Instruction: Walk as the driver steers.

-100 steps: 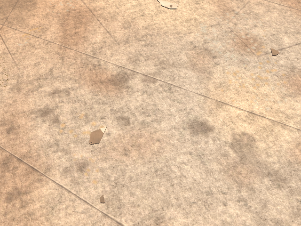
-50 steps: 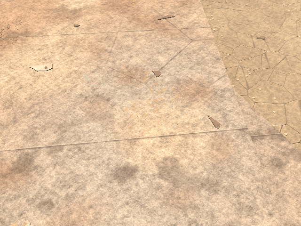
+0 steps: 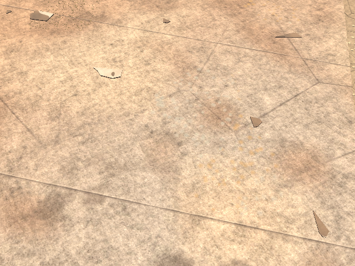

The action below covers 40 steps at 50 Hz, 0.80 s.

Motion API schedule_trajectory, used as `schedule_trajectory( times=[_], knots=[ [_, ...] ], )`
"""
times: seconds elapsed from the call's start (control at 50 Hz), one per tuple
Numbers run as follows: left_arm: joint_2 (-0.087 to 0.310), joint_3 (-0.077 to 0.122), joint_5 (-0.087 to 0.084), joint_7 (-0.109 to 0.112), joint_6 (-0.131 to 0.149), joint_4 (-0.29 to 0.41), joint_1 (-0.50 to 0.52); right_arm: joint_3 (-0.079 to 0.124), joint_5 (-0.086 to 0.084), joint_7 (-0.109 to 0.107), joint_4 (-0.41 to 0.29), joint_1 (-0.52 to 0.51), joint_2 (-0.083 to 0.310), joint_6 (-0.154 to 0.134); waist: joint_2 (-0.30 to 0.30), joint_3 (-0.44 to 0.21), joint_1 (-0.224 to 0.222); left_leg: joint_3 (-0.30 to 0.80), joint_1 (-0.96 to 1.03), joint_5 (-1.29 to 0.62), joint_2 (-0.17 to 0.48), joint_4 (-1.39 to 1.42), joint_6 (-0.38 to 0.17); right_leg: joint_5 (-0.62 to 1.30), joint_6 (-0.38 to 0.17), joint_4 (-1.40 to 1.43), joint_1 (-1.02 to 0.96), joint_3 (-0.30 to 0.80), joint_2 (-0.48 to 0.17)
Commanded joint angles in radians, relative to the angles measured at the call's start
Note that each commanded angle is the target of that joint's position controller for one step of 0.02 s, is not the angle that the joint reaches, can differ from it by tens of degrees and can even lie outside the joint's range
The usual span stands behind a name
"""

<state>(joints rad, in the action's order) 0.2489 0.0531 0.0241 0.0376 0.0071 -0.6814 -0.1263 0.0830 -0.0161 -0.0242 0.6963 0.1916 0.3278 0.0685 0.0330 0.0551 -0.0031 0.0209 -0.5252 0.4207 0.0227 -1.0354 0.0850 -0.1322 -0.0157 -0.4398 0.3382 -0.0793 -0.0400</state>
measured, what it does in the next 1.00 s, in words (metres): steps on the spot, turning left: left foot, then right foot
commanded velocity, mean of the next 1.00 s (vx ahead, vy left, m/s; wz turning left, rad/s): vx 0.01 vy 0.00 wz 0.39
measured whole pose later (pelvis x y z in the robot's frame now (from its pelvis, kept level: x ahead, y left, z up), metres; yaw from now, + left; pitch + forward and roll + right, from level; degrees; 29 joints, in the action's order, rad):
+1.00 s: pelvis +0.01 +0.03 +0.00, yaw +22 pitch -1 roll +0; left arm 0.24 0.03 0.02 -0.01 0.01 -0.77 -0.14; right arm 0.05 0.01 -0.01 0.70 0.22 0.27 0.05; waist -0.01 0.04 -0.01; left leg 0.07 -0.20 0.30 0.00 -0.51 0.02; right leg -0.26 0.03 -0.51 0.23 0.04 -0.01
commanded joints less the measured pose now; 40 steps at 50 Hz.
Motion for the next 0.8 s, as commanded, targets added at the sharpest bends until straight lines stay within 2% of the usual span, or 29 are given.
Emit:
schedule_trajectory(
  times=[0.02, 0.06, 0.1, 0.12, 0.14, 0.16, 0.18, 0.2, 0.22, 0.24, 0.26, 0.28, 0.32, 0.36, 0.42, 0.48, 0.54, 0.58, 0.62, 0.64, 0.66, 0.68, 0.7, 0.74, 0.76, 0.8],
  knots=[
    [0.18, 0.053, -0.007, 0.006, 0.005, 0.058, 0.037, 0.006, 0.004, 0.014, -0.09, 0.013, 0.042, -0.008, -0.195, -0.177, -0.004, -0.022, 0.081, -0.036, 0.031, 0.127, -0.014, 0.223, -0.216, 0.137, -0.145, 0.145, -0.258],
    [0.198, 0.06, -0.015, 0.0, 0.0, 0.048, 0.032, 0.011, 0.002, 0.025, -0.102, 0.011, 0.058, -0.005, -0.204, -0.179, -0.007, -0.047, 0.128, -0.044, 0.025, 0.205, -0.034, 0.204, -0.21, 0.126, -0.154, 0.132, -0.275],
    [0.21, 0.065, -0.03, -0.004, -0.004, 0.038, 0.037, 0.019, 0.002, 0.035, -0.106, 0.03, 0.066, -0.002, -0.201, -0.17, 0.01, -0.072, 0.184, -0.088, 0.014, 0.324, -0.067, 0.163, -0.181, 0.091, -0.152, 0.116, -0.283],
    [0.208, 0.065, -0.04, -0.004, -0.007, 0.032, 0.048, 0.023, 0.003, 0.038, -0.095, 0.064, 0.062, -0.002, -0.19, -0.168, 0.034, -0.095, 0.247, -0.158, -0.005, 0.429, -0.091, 0.121, -0.15, 0.051, -0.129, 0.091, -0.271],
    [0.184, 0.061, -0.045, -0.005, -0.011, 0.015, 0.02, 0.032, 0.007, 0.035, -0.079, 0.1, 0.075, -0.002, -0.157, -0.163, 0.04, -0.091, 0.329, -0.213, -0.03, 0.514, -0.122, 0.04, -0.096, -0.017, -0.079, 0.05, -0.24],
    [0.14, 0.053, -0.033, -0.011, -0.015, -0.003, -0.026, 0.05, 0.011, 0.025, -0.079, 0.128, 0.134, -0.005, 0.008, -0.13, 0.03, 0.075, 0.428, -0.384, 0.058, 0.632, -0.179, -0.123, -0.002, -0.201, 0.063, -0.041, -0.163],
    [0.089, 0.032, 0.018, -0.016, -0.018, 0.042, -0.018, 0.067, 0.012, 0.006, -0.12, 0.111, 0.244, -0.008, 0.327, -0.098, -0.006, 0.439, 0.509, -0.701, 0.316, 0.659, -0.333, -0.527, 0.103, -0.512, 0.348, -0.084, -0.012],
    [0.136, 0.048, 0.001, -0.004, -0.01, 0.075, 0.096, 0.062, 0.057, 0.017, -0.136, 0.122, 0.239, -0.032, 0.242, -0.149, 0.084, 0.517, 0.405, -0.603, 0.364, 0.719, -0.449, -0.555, 0.094, -0.673, 0.378, 0.095, 0.032],
    [0.163, 0.058, -0.023, 0.003, -0.012, 0.07, 0.11, 0.054, 0.062, 0.021, -0.134, 0.082, 0.216, -0.052, 0.157, -0.115, 0.058, 0.435, 0.373, -0.495, 0.306, 0.731, -0.405, -0.46, 0.075, -0.727, 0.378, 0.133, 0.016],
    [0.166, 0.065, -0.023, 0.011, -0.016, 0.05, 0.079, 0.048, 0.037, 0.016, -0.136, 0.019, 0.185, -0.06, 0.111, -0.097, 0.021, 0.371, 0.364, -0.433, 0.25, 0.721, -0.343, -0.361, 0.066, -0.716, 0.385, 0.146, 0.004],
    [0.167, 0.069, -0.014, 0.018, -0.02, 0.028, 0.056, 0.034, 0.016, 0.01, -0.144, -0.019, 0.145, -0.06, 0.099, -0.102, 0.006, 0.332, 0.362, -0.436, 0.219, 0.709, -0.307, -0.307, 0.072, -0.71, 0.372, 0.15, -0.002],
    [0.165, 0.07, -0.007, 0.019, -0.02, 0.024, 0.037, 0.026, 0.01, 0.003, -0.15, -0.04, 0.132, -0.057, 0.107, -0.113, -0.007, 0.306, 0.342, -0.489, 0.196, 0.7, -0.299, -0.259, 0.083, -0.726, 0.336, 0.146, 0.009],
    [0.147, 0.067, -0.015, 0.011, -0.012, 0.02, 0.022, 0.019, 0.017, -0.007, -0.154, -0.026, 0.117, -0.054, 0.097, -0.148, -0.011, 0.289, 0.363, -0.548, 0.173, 0.687, -0.301, -0.207, 0.093, -0.722, 0.301, 0.144, 0.03],
    [0.129, 0.058, -0.021, 0.008, -0.007, 0.026, 0.042, 0.022, 0.014, -0.013, -0.15, -0.002, 0.125, -0.053, 0.088, -0.152, 0.003, 0.302, 0.412, -0.555, 0.165, 0.675, -0.301, -0.188, 0.1, -0.619, 0.309, 0.151, 0.039],
    [0.117, 0.049, -0.024, 0.0, -0.002, 0.035, 0.078, 0.033, 0.009, -0.02, -0.151, 0.012, 0.147, -0.044, 0.105, -0.148, 0.024, 0.347, 0.431, -0.485, 0.158, 0.663, -0.304, -0.188, 0.109, -0.453, 0.268, 0.165, 0.051],
    [0.126, 0.048, -0.03, -0.012, 0.005, 0.032, 0.071, 0.037, 0.013, -0.014, -0.159, -0.001, 0.155, -0.036, 0.122, -0.142, 0.028, 0.395, 0.391, -0.449, 0.158, 0.656, -0.315, -0.221, 0.104, -0.349, 0.183, 0.166, 0.062],
    [0.132, 0.047, -0.036, -0.025, 0.012, 0.028, 0.058, 0.03, 0.015, -0.003, -0.159, -0.014, 0.141, -0.03, 0.127, -0.152, 0.038, 0.428, 0.374, -0.523, 0.158, 0.627, -0.318, -0.243, 0.092, -0.27, 0.092, 0.153, 0.061],
    [0.128, 0.045, -0.037, -0.035, 0.019, 0.027, 0.04, 0.023, 0.01, 0.0, -0.157, -0.029, 0.13, -0.027, 0.124, -0.155, 0.026, 0.446, 0.379, -0.567, 0.147, 0.6, -0.308, -0.214, 0.075, -0.166, 0.032, 0.144, 0.06],
    [0.12, 0.043, -0.025, -0.043, 0.028, 0.013, -0.006, 0.013, 0.0, -0.002, -0.154, -0.046, 0.106, -0.026, 0.1, -0.151, -0.013, 0.426, 0.33, -0.491, 0.098, 0.571, -0.25, 0.008, 0.04, 0.071, -0.116, 0.138, 0.043],
    [0.161, 0.048, -0.006, -0.04, 0.03, 0.021, -0.017, 0.003, 0.014, -0.003, -0.15, -0.011, 0.074, -0.031, 0.025, -0.168, 0.004, 0.379, 0.262, -0.337, 0.052, 0.517, -0.192, 0.138, 0.002, 0.091, -0.216, 0.224, -0.065],
    [0.233, 0.057, 0.008, -0.035, 0.025, 0.032, 0.025, -0.004, 0.028, 0.0, -0.15, 0.049, 0.047, -0.042, -0.186, -0.15, 0.078, 0.227, 0.159, -0.079, -0.079, 0.404, -0.131, 0.339, -0.1, 0.086, -0.248, 0.383, -0.207],
    [0.166, 0.038, 0.017, -0.036, 0.026, 0.027, 0.037, 0.003, 0.034, -0.002, -0.152, 0.019, 0.077, -0.048, -0.264, -0.135, 0.056, 0.158, 0.154, 0.084, -0.087, 0.359, -0.079, 0.328, -0.226, 0.112, -0.169, 0.479, -0.292],
    [0.134, 0.028, 0.008, -0.036, 0.03, 0.037, 0.057, 0.017, 0.031, -0.004, -0.144, -0.001, 0.12, -0.048, -0.231, -0.117, 0.033, 0.144, 0.151, 0.125, -0.066, 0.267, -0.048, 0.295, -0.248, 0.12, -0.167, 0.469, -0.285],
    [0.163, 0.034, -0.009, -0.03, 0.031, 0.026, 0.041, 0.028, 0.021, -0.006, -0.134, -0.027, 0.118, -0.038, -0.202, -0.109, 0.01, 0.128, 0.084, 0.146, -0.06, 0.139, -0.009, 0.291, -0.227, 0.104, -0.213, 0.427, -0.25],
    [0.167, 0.033, -0.018, -0.027, 0.032, 0.021, 0.046, 0.027, 0.02, -0.005, -0.126, -0.018, 0.104, -0.033, -0.18, -0.105, 0.013, 0.133, 0.074, 0.132, -0.04, 0.108, 0.006, 0.321, -0.218, 0.088, -0.221, 0.409, -0.247],
    [0.157, 0.029, -0.021, -0.03, 0.021, 0.014, 0.064, 0.006, 0.016, 0.001, -0.107, 0.003, 0.039, -0.03, -0.168, -0.105, 0.024, 0.082, 0.131, 0.101, -0.026, 0.207, 0.018, 0.363, -0.182, 0.064, -0.203, 0.315, -0.18]
  ],
)
Velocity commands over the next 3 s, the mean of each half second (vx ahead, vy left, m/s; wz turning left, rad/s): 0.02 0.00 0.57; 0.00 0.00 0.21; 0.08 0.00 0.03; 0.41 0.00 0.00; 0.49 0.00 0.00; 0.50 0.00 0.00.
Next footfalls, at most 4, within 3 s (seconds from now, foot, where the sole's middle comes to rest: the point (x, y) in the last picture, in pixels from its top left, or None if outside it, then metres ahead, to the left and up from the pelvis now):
0.16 left None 0.04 0.14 -0.78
0.64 right None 0.11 -0.08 -0.77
0.92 left None -0.02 0.17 -0.77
1.96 left None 0.36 0.30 -0.77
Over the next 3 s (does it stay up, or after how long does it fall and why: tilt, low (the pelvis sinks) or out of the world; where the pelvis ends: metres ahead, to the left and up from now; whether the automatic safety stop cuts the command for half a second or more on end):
stays up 0.77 0.33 0.00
